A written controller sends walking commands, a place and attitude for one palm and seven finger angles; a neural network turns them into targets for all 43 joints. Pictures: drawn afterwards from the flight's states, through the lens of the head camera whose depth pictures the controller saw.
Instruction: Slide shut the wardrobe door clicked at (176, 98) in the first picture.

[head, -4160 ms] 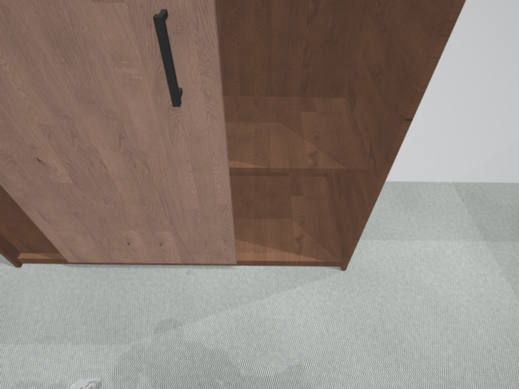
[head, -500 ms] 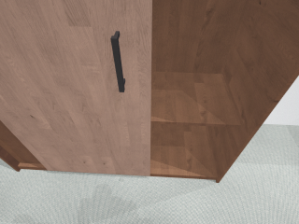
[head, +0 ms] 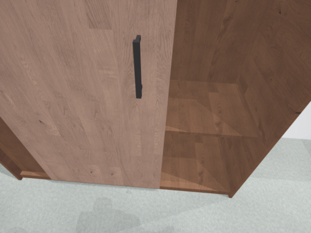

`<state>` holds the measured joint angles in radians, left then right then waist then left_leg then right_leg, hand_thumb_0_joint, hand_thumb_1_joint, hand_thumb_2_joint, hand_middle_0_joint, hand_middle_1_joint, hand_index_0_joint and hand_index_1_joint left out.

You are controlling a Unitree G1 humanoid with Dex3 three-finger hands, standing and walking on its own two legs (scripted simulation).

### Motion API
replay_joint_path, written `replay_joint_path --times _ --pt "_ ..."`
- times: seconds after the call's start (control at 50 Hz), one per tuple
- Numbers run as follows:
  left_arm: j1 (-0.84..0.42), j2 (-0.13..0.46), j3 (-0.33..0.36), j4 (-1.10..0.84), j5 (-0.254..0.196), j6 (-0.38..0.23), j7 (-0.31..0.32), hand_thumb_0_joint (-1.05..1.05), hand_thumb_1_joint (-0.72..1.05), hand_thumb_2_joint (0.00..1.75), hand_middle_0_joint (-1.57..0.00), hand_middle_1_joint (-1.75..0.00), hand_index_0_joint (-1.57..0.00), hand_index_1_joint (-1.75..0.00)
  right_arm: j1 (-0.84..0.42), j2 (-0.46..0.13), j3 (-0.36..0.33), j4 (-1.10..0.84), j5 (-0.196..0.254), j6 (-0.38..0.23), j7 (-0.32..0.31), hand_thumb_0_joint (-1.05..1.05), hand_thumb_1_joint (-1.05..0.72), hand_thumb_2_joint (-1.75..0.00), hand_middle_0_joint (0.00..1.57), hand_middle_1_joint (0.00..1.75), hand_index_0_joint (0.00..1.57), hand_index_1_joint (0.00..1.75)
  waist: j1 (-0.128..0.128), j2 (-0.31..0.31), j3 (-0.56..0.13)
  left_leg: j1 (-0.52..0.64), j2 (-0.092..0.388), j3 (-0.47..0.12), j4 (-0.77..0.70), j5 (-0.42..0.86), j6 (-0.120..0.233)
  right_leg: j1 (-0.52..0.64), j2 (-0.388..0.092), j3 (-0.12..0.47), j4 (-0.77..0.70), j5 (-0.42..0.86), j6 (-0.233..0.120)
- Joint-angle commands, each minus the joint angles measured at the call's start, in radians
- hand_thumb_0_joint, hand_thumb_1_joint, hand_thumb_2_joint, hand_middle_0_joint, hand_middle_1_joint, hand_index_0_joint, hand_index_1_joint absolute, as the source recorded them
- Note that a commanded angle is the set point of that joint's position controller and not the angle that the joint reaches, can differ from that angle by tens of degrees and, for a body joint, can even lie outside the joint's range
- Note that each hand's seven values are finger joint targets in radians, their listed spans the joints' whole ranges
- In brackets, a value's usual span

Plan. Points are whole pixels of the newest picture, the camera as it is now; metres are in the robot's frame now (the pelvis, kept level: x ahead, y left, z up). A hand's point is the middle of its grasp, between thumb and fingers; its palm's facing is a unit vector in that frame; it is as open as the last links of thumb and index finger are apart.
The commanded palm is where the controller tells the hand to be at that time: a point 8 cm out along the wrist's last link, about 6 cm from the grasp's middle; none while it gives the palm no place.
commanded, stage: come to a stop and stand still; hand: left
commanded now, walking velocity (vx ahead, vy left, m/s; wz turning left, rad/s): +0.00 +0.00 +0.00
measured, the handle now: (138, 68) +0.52 +0.09 +0.18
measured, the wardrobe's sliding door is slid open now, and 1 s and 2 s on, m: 0.46 0.46 0.46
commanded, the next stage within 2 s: look again from close up in 0.54 s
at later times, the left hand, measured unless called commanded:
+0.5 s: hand out of the picture -0.05 +0.20 -0.17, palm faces +0.02 -0.98 -0.20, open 7.4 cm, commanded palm none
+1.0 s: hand out of the picture -0.07 +0.18 -0.17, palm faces +0.04 -0.98 -0.18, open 7.4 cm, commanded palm none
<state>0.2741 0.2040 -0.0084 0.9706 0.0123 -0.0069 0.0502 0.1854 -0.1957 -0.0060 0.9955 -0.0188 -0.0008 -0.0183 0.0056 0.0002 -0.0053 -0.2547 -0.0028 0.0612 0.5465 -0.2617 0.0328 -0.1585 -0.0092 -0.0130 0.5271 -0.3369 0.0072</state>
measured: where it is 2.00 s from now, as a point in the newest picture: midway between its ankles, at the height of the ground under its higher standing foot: outside the picture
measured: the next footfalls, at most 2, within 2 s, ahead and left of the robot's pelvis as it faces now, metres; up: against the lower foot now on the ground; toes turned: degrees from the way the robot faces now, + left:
none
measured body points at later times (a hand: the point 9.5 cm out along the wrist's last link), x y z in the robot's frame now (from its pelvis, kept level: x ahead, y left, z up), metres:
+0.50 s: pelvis -0.02 +0.03 +0.01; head -0.02 +0.04 +0.46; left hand -0.05 +0.26 -0.15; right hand -0.03 -0.20 -0.15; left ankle +0.02 +0.10 -0.73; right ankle -0.03 -0.12 -0.73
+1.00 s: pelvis -0.03 +0.02 +0.01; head -0.04 +0.02 +0.46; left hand -0.07 +0.23 -0.15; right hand -0.04 -0.20 -0.16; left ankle +0.02 +0.10 -0.73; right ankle -0.03 -0.12 -0.73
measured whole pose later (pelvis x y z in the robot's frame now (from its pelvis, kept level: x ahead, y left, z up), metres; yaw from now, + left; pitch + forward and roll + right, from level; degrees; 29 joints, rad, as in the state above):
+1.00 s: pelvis -0.03 +0.02 +0.01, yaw +0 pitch -2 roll +0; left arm 0.37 0.11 -0.01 1.12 0.02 -0.01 0.05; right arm 0.29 -0.14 -0.01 1.13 -0.01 0.01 -0.02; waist 0.00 0.01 0.01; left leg -0.24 -0.04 0.08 0.40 -0.14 0.06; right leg -0.17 -0.04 0.00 0.44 -0.24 0.04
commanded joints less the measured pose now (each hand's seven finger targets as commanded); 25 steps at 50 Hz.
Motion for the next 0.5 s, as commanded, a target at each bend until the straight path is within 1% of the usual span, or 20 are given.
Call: replay_joint_path --times 0.0,0.06,0.1,0.12,0.16,0.18,0.2,0.22,0.26,0.28,0.3,0.32,0.4,0.42,0.48 --pt "0.057 0.116 0.022 -0.033 0.004 -0.008 -0.002 0.00 0.90 0.90 -0.20 -0.30 -0.20 -0.30 0.028 -0.129 -0.024 -0.037 0.003 -0.015 0.001 0.00 -0.90 -0.90 0.20 0.30 0.20 0.30 -0.005 0.012 0.062 0.035 0.096 -0.121 -0.138 0.157 0.006 -0.075 -0.080 0.080 -0.121 0.171 -0.027" --pt "0.062 0.114 0.020 -0.022 0.004 -0.007 -0.003 0.00 0.90 0.90 -0.20 -0.30 -0.20 -0.30 0.029 -0.131 -0.021 -0.025 0.004 -0.018 0.002 0.00 -0.90 -0.90 0.20 0.30 0.20 0.30 -0.003 0.007 0.043 0.048 0.099 -0.126 -0.157 0.161 0.007 -0.055 -0.083 0.069 -0.125 0.171 -0.020" --pt "0.069 0.106 0.019 -0.010 0.004 -0.006 -0.004 0.00 0.90 0.90 -0.20 -0.30 -0.20 -0.30 0.031 -0.129 -0.020 -0.015 0.005 -0.018 0.001 0.00 -0.90 -0.90 0.20 0.30 0.20 0.30 -0.002 0.017 0.042 0.055 0.103 -0.129 -0.175 0.145 0.007 -0.053 -0.086 0.065 -0.136 0.161 -0.017" --pt "0.068 0.111 0.018 -0.005 0.005 -0.006 -0.004 0.00 0.90 0.90 -0.20 -0.30 -0.20 -0.30 0.039 -0.129 -0.019 -0.010 0.008 -0.018 0.002 0.00 -0.90 -0.90 0.20 0.30 0.20 0.30 -0.001 0.002 0.043 0.048 0.102 -0.135 -0.179 0.146 0.008 -0.038 -0.085 0.060 -0.141 0.160 -0.014" --pt "0.074 0.101 0.017 0.009 0.004 -0.005 -0.004 0.00 0.90 0.90 -0.20 -0.30 -0.20 -0.30 0.043 -0.127 -0.019 0.001 0.007 -0.019 0.001 0.00 -0.90 -0.90 0.20 0.30 0.20 0.30 -0.002 0.008 0.045 0.059 0.102 -0.134 -0.192 0.142 0.006 -0.043 -0.087 0.061 -0.143 0.160 -0.013" --pt "0.081 0.097 0.016 0.017 0.003 -0.005 -0.004 0.00 0.90 0.90 -0.20 -0.30 -0.20 -0.30 0.048 -0.125 -0.019 0.008 0.008 -0.019 0.001 0.00 -0.90 -0.90 0.20 0.30 0.20 0.30 -0.003 0.008 0.045 0.064 0.104 -0.138 -0.202 0.128 0.007 -0.045 -0.089 0.059 -0.147 0.152 -0.012" --pt "0.080 0.094 0.015 0.023 0.004 -0.004 -0.004 0.00 0.90 0.90 -0.20 -0.30 -0.20 -0.30 0.052 -0.125 -0.019 0.015 0.009 -0.018 0.000 0.00 -0.90 -0.90 0.20 0.30 0.20 0.30 -0.004 0.015 0.060 0.055 0.106 -0.142 -0.213 0.109 0.005 -0.047 -0.089 0.056 -0.151 0.140 -0.011" --pt "0.088 0.094 0.015 0.030 0.004 -0.004 -0.004 0.00 0.90 0.90 -0.20 -0.30 -0.20 -0.30 0.059 -0.122 -0.019 0.022 0.010 -0.018 0.000 0.00 -0.90 -0.90 0.20 0.30 0.20 0.30 0.000 0.009 0.060 0.053 0.108 -0.145 -0.222 0.095 0.007 -0.038 -0.088 0.051 -0.156 0.135 -0.009" --pt "0.097 0.082 0.015 0.045 0.004 -0.003 -0.003 0.00 0.90 0.90 -0.20 -0.30 -0.20 -0.30 0.067 -0.121 -0.019 0.035 0.010 -0.018 -0.001 0.00 -0.90 -0.90 0.20 0.30 0.20 0.30 -0.002 0.016 0.063 0.053 0.111 -0.155 -0.244 0.065 0.006 -0.039 -0.087 0.048 -0.154 0.126 -0.008" --pt "0.104 0.076 0.014 0.056 0.004 -0.002 -0.003 0.00 0.90 0.90 -0.20 -0.30 -0.20 -0.30 0.073 -0.119 -0.019 0.042 0.010 -0.017 -0.001 0.00 -0.90 -0.90 0.20 0.30 0.20 0.30 -0.001 0.029 0.069 0.049 0.113 -0.161 -0.261 0.034 0.005 -0.041 -0.088 0.046 -0.156 0.117 -0.007" --pt "0.111 0.073 0.013 0.064 0.005 -0.002 -0.003 0.00 0.90 0.90 -0.20 -0.30 -0.20 -0.30 0.079 -0.118 -0.020 0.049 0.011 -0.017 -0.001 0.00 -0.90 -0.90 0.20 0.30 0.20 0.30 -0.002 0.024 0.075 0.045 0.116 -0.166 -0.274 0.007 0.005 -0.040 -0.086 0.042 -0.156 0.111 -0.006" --pt "0.116 0.074 0.014 0.071 0.006 -0.002 -0.003 0.00 0.90 0.90 -0.20 -0.30 -0.20 -0.30 0.084 -0.118 -0.022 0.055 0.012 -0.016 -0.002 0.00 -0.90 -0.90 0.20 0.30 0.20 0.30 0.002 0.025 0.070 0.041 0.117 -0.168 -0.279 0.000 0.006 -0.029 -0.086 0.038 -0.159 0.110 -0.005" --pt "0.139 0.053 0.012 0.099 0.006 -0.004 -0.001 0.00 0.90 0.90 -0.20 -0.30 -0.20 -0.30 0.103 -0.104 -0.024 0.076 0.012 -0.015 -0.003 0.00 -0.90 -0.90 0.20 0.30 0.20 0.30 -0.001 0.014 0.082 0.047 0.115 -0.167 -0.297 -0.031 0.003 -0.043 -0.090 0.039 -0.164 0.112 -0.005" --pt "0.143 0.057 0.012 0.104 0.007 -0.004 -0.001 0.00 0.90 0.90 -0.20 -0.30 -0.20 -0.30 0.108 -0.105 -0.025 0.081 0.014 -0.014 -0.002 0.00 -0.90 -0.90 0.20 0.30 0.20 0.30 0.001 0.009 0.089 0.040 0.115 -0.170 -0.301 -0.041 0.003 -0.040 -0.089 0.038 -0.167 0.105 -0.004" --pt "0.156 0.040 0.012 0.119 0.007 -0.005 0.001 0.00 0.90 0.90 -0.20 -0.30 -0.20 -0.30 0.120 -0.095 -0.027 0.093 0.013 -0.013 -0.003 0.00 -0.90 -0.90 0.20 0.30 0.20 0.30 -0.002 0.014 0.089 0.044 0.115 -0.170 -0.310 -0.063 0.001 -0.053 -0.089 0.041 -0.165 0.099 -0.005"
